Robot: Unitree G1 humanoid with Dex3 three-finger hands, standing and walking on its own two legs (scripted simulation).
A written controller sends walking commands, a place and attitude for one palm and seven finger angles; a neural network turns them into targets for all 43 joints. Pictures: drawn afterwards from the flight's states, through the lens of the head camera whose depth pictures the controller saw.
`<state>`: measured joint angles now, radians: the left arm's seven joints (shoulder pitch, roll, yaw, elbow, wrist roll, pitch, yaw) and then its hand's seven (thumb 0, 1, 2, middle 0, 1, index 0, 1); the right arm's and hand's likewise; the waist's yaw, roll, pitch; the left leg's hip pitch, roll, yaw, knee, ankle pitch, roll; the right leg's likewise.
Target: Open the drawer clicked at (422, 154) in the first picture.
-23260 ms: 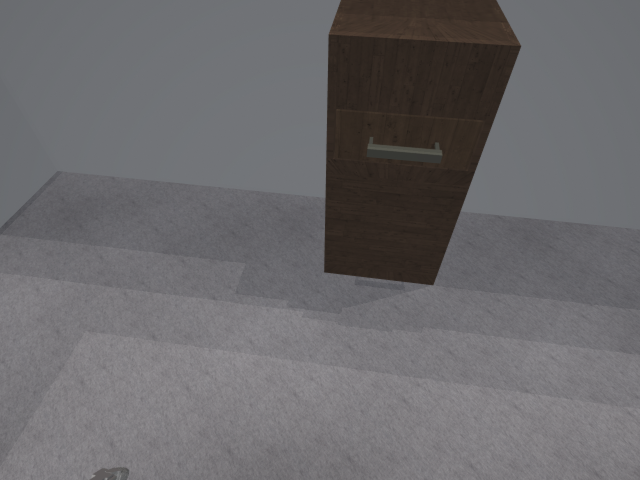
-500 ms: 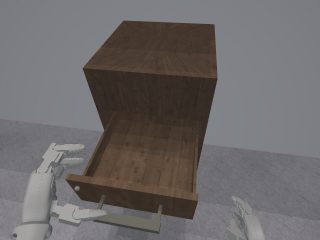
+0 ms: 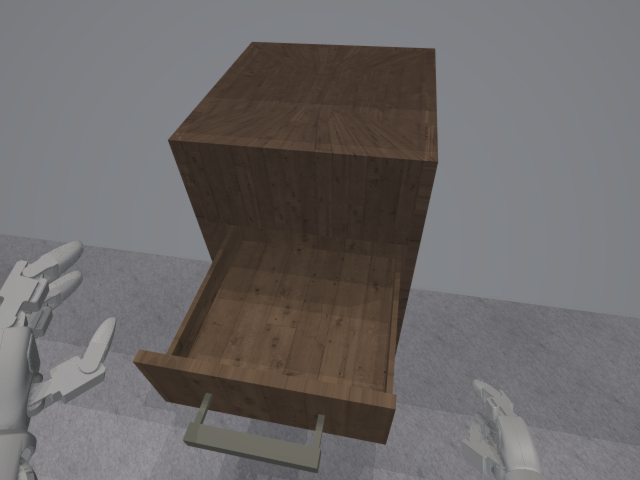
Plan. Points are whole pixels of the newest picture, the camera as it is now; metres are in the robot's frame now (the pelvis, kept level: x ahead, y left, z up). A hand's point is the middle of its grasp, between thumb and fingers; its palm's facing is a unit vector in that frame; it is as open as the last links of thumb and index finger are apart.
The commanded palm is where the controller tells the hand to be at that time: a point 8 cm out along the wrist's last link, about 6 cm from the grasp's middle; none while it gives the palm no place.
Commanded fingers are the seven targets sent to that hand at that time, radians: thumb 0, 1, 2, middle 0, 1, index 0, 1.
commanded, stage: draw the hand back to the body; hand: left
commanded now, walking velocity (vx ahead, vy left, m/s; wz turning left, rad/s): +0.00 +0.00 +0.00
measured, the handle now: (257, 429) +0.22 +0.14 -0.13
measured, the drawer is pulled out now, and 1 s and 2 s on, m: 0.30 0.30 0.30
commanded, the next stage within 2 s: step back with the hand held close in 0.24 s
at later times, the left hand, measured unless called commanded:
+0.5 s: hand (86, 353) +0.18 +0.24 +0.16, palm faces +0.37 -0.80 -0.47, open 7.4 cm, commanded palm +0.11 +0.28 +0.17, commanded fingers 0.00 0.90 0.90 -0.20 -0.30 -0.20 -0.30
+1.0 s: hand (42, 419) +0.12 +0.25 +0.15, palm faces +0.34 -0.80 -0.49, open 7.4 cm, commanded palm +0.06 +0.29 +0.17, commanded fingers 0.00 0.90 0.90 -0.20 -0.30 -0.20 -0.30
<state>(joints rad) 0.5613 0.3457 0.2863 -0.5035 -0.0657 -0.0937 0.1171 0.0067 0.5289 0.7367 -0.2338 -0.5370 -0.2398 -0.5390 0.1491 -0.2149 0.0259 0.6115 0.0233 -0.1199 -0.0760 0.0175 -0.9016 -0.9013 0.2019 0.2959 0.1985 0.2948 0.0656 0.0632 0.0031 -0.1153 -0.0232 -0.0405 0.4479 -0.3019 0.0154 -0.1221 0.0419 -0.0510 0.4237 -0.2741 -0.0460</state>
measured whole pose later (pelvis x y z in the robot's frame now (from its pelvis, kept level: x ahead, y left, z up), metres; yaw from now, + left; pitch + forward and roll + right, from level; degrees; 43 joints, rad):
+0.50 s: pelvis -0.01 +0.00 +0.00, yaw +0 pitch +1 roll -1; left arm 0.57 0.35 0.35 -0.52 -0.06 -0.16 0.12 0.02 0.89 0.89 -0.21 -0.30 -0.21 -0.30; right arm 0.15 -0.23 0.02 0.58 0.03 -0.06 -0.06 0.02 -0.90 -0.90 0.20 0.30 0.20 0.29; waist 0.02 0.06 0.02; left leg -0.20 -0.02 -0.05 0.48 -0.29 0.01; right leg -0.19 0.05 -0.06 0.43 -0.25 -0.05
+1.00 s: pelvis -0.07 +0.01 -0.01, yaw +1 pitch +3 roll -1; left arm 0.66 0.41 0.38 -0.64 -0.05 -0.20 0.15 0.02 0.89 0.89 -0.21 -0.30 -0.22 -0.30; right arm 0.14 -0.20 0.01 0.54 0.03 -0.05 -0.07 0.02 -0.90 -0.90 0.20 0.30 0.20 0.29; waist 0.01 0.00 0.03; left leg -0.40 -0.04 -0.04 0.60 -0.26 0.03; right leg -0.40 0.02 -0.07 0.56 -0.23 -0.03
